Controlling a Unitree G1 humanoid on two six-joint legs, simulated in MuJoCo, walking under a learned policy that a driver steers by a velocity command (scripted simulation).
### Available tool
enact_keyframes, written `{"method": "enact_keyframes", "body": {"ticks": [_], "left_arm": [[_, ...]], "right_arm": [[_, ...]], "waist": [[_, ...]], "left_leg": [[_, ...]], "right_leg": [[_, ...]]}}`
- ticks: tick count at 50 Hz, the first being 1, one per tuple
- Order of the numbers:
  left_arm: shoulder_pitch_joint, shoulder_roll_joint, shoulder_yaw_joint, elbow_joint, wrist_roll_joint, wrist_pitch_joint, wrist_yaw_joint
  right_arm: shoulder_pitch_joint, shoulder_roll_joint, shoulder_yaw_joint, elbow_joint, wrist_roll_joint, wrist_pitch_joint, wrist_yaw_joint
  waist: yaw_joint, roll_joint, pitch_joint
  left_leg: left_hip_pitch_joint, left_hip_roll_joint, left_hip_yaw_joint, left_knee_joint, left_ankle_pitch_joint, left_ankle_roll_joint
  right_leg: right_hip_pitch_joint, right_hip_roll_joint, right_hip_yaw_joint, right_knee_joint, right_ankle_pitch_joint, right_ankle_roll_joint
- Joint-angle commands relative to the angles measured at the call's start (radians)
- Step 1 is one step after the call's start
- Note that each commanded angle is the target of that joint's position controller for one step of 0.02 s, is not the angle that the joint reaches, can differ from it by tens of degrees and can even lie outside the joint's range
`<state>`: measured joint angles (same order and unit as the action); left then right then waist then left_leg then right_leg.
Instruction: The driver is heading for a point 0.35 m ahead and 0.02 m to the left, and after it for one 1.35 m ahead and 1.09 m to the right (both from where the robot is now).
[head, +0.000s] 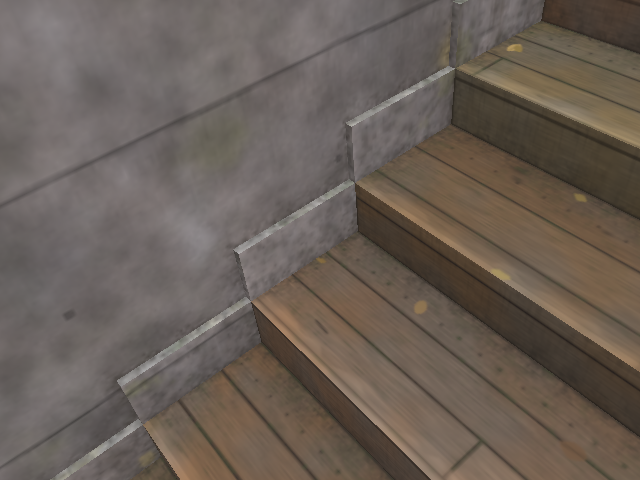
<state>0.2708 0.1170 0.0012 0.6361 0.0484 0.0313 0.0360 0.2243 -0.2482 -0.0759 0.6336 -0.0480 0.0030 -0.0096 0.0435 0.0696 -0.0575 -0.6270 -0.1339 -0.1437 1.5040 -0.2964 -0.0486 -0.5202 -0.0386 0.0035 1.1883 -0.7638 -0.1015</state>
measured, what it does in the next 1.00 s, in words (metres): walks ahead: left foot, then left foot 0.13 m lower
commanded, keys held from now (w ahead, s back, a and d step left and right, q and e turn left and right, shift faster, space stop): w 0.38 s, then e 0.62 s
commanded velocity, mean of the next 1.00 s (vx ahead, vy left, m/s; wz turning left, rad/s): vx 0.26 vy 0.00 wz -0.21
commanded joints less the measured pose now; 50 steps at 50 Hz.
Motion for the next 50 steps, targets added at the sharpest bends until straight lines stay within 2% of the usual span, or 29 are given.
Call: {"method": "enact_keyframes", "body": {"ticks": [1,6,12,16,19,21,22,23,25,26,27,28,29,30,31,32,33,34,35,37,39,40,41,42,43,44,45,46,50], "left_arm": [[-0.154,0.105,0.049,-0.058,-0.005,-0.056,-0.009],[0.061,0.202,0.102,0.052,-0.005,-0.109,0.011],[0.064,0.269,0.130,0.065,0.011,-0.143,0.029],[0.075,0.317,0.137,0.052,0.025,-0.148,0.029],[0.051,0.279,0.123,0.064,0.024,-0.102,0.026],[-0.041,0.280,0.118,0.026,0.030,-0.095,0.009],[-0.038,0.248,0.120,0.037,0.032,-0.099,0.014],[0.063,0.188,0.122,0.066,0.010,-0.094,0.035],[0.094,0.207,0.116,0.100,-0.014,-0.072,0.052],[-0.081,0.213,0.110,0.043,-0.013,-0.064,0.034],[-0.354,0.154,0.081,-0.024,-0.016,-0.060,0.013],[-0.307,0.076,0.065,-0.085,-0.055,-0.042,0.003],[-0.069,0.050,0.058,-0.036,-0.097,-0.033,0.016],[0.102,0.087,0.055,-0.002,-0.079,-0.028,0.035],[0.059,0.092,0.048,-0.012,-0.046,-0.022,0.063],[-0.187,0.109,0.044,-0.130,-0.024,-0.005,0.073],[-0.329,0.168,0.061,-0.189,0.002,0.008,0.074],[-0.343,0.176,0.069,-0.171,-0.015,0.023,0.060],[-0.290,0.184,0.066,-0.201,-0.023,0.025,0.048],[-0.170,0.143,0.038,-0.162,-0.023,0.036,0.046],[-0.001,0.147,0.039,-0.094,-0.025,0.028,0.044],[0.036,0.170,0.042,-0.061,-0.039,0.011,0.020],[0.124,0.209,0.059,-0.086,-0.009,-0.015,0.002],[0.034,0.346,0.100,-0.097,-0.009,-0.017,0.015],[-0.030,0.365,0.110,-0.119,-0.028,-0.011,0.023],[-0.073,0.318,0.097,-0.116,-0.016,-0.012,0.028],[-0.099,0.281,0.086,-0.095,-0.012,-0.008,0.017],[-0.115,0.240,0.078,-0.082,-0.005,-0.007,0.012],[-0.018,0.233,0.067,-0.018,-0.005,-0.010,0.029]], "right_arm": [[-0.028,-0.081,-0.011,-0.064,0.015,0.005,0.030],[-0.240,-0.099,-0.011,-0.130,-0.003,-0.020,0.036],[-0.255,-0.108,-0.003,-0.153,-0.018,-0.014,0.055],[-0.377,-0.135,-0.005,-0.186,0.023,-0.006,0.065],[-0.284,-0.059,0.023,-0.150,0.051,0.007,0.082],[-0.003,-0.102,-0.008,-0.055,0.042,-0.010,0.056],[0.181,-0.135,-0.013,0.017,-0.011,-0.054,0.039],[0.195,-0.099,-0.011,0.090,-0.030,-0.074,0.058],[0.028,0.011,0.024,-0.015,-0.010,-0.029,0.035],[0.071,-0.022,0.016,-0.022,-0.010,-0.015,-0.001],[0.300,-0.031,0.008,0.060,-0.021,-0.029,-0.031],[0.259,-0.107,0.008,0.095,-0.036,-0.068,-0.037],[0.228,-0.131,0.007,0.075,-0.028,-0.094,0.003],[0.233,-0.180,-0.013,0.063,0.004,-0.086,0.023],[0.149,-0.214,-0.022,0.025,0.023,-0.069,0.027],[0.029,-0.219,-0.026,-0.022,0.037,-0.077,0.008],[-0.064,-0.177,-0.001,-0.014,0.031,-0.085,-0.016],[-0.078,-0.136,0.010,0.026,0.014,-0.065,-0.032],[-0.048,-0.127,0.016,0.013,0.025,-0.073,-0.033],[-0.091,-0.162,0.008,0.023,0.042,-0.072,-0.043],[-0.007,-0.221,-0.008,0.047,0.051,-0.055,-0.047],[0.008,-0.182,0.005,0.029,0.068,-0.029,-0.047],[-0.040,-0.174,0.008,0.005,0.086,-0.023,-0.035],[-0.110,-0.027,0.038,-0.097,0.044,-0.026,-0.002],[-0.034,0.017,0.058,-0.126,-0.013,-0.033,-0.001],[0.043,0.063,0.071,-0.108,-0.009,-0.035,-0.003],[0.043,0.062,0.071,-0.108,-0.002,-0.031,-0.020],[0.059,0.057,0.072,-0.119,-0.017,-0.032,-0.040],[-0.024,0.039,0.081,-0.171,-0.036,-0.021,-0.076]], "waist": [[-0.065,-0.137,0.121],[0.065,-0.236,0.114],[0.041,-0.208,0.061],[0.074,-0.232,0.089],[0.028,-0.236,0.059],[-0.101,-0.148,0.045],[-0.163,0.172,-0.030],[-0.076,0.403,-0.127],[-0.009,0.128,-0.244],[-0.100,-0.010,-0.137],[-0.295,-0.065,0.074],[-0.134,0.026,0.097],[-0.019,0.088,0.022],[0.039,0.200,-0.131],[0.028,0.141,-0.162],[0.001,0.171,0.074],[0.045,0.117,0.281],[0.051,0.006,0.248],[0.075,0.040,0.272],[0.126,0.011,0.119],[0.111,0.158,-0.100],[0.065,0.127,-0.173],[0.152,0.088,-0.160],[0.080,-0.330,-0.113],[-0.006,-0.281,-0.112],[-0.070,-0.171,-0.062],[-0.100,-0.103,0.054],[-0.121,-0.064,0.056],[-0.081,-0.110,-0.005]], "left_leg": [[-0.106,0.076,0.091,0.061,0.055,0.011],[-0.271,0.093,0.101,-0.133,0.075,0.021],[-0.347,0.143,0.029,-0.130,0.031,0.028],[-0.317,0.214,0.060,-0.335,-0.039,0.018],[0.079,0.214,0.184,-0.722,0.056,-0.017],[0.369,0.205,0.238,-0.944,0.347,0.002],[0.651,0.180,0.270,-1.104,0.653,0.015],[1.104,0.229,0.155,-1.028,0.898,0.012],[1.195,0.309,0.102,-0.867,0.790,-0.028],[1.014,0.314,0.096,-1.013,0.719,-0.009],[0.821,0.339,0.139,-1.318,0.732,0.049],[0.841,0.372,0.140,-1.212,1.257,0.039],[0.817,0.508,0.133,-0.969,2.003,0.039],[0.834,0.646,0.120,-0.925,2.003,0.127],[0.748,0.741,0.059,-1.013,1.613,0.267],[0.486,0.883,-0.079,-1.274,1.107,0.381],[0.377,0.809,-0.006,-1.339,0.958,0.339],[0.368,0.622,0.189,-1.368,0.854,0.270],[0.361,0.595,0.301,-1.337,1.160,0.234],[0.406,0.422,0.460,-1.251,1.354,0.133],[0.638,0.435,0.429,-0.969,1.795,0.190],[0.657,0.419,0.417,-0.799,1.950,0.202],[0.421,0.381,0.376,-0.420,1.608,0.165],[-0.035,0.073,0.316,0.022,0.115,0.089],[-0.081,0.043,0.064,0.222,-0.060,0.070],[-0.061,0.082,0.051,0.240,-0.044,0.063],[-0.096,0.108,0.069,0.188,-0.049,0.065],[-0.129,0.094,0.090,0.175,-0.015,0.063],[-0.247,0.080,0.130,0.215,0.047,0.037]], "right_leg": [[-0.010,-0.117,0.328,-0.568,0.064,-0.080],[0.312,-0.181,0.451,-0.652,0.284,-0.174],[0.411,-0.227,0.458,-0.709,0.537,-0.149],[0.440,-0.225,0.369,-0.721,0.475,-0.088],[0.315,-0.133,0.201,-0.710,0.402,0.006],[0.236,-0.071,0.153,-0.456,0.462,0.022],[0.135,0.067,0.034,-0.088,0.486,0.100],[-0.283,0.169,0.108,0.233,-0.069,0.139],[-0.399,0.150,0.132,0.299,-0.154,0.193],[-0.389,0.156,0.099,0.252,-0.093,0.165],[-0.362,0.169,0.123,0.357,-0.007,0.071],[-0.424,0.166,0.069,0.472,0.054,0.024],[-0.466,0.132,-0.005,0.690,-0.003,0.019],[-0.470,0.095,-0.030,0.868,0.040,0.031],[-0.505,0.067,-0.025,1.042,0.095,0.073],[-0.621,-0.029,0.038,1.067,0.072,0.111],[-0.670,-0.055,0.136,0.979,0.055,0.087],[-0.564,-0.012,0.061,0.895,0.084,0.049],[-0.474,-0.022,0.028,0.725,0.085,0.016],[-0.142,0.018,-0.115,0.260,0.116,-0.032],[0.004,0.109,-0.147,0.155,0.011,-0.067],[0.076,0.193,-0.138,0.056,0.029,-0.094],[0.275,0.152,0.076,-0.230,0.219,-0.167],[0.312,-0.057,0.730,-0.619,0.616,-0.277],[0.226,-0.157,0.934,-0.724,1.134,-0.321],[0.112,-0.177,0.772,-0.649,1.070,-0.305],[0.010,-0.123,0.604,-0.566,0.969,-0.236],[0.003,-0.076,0.506,-0.533,0.908,-0.196],[0.188,-0.009,0.315,-0.570,1.105,-0.163]]}}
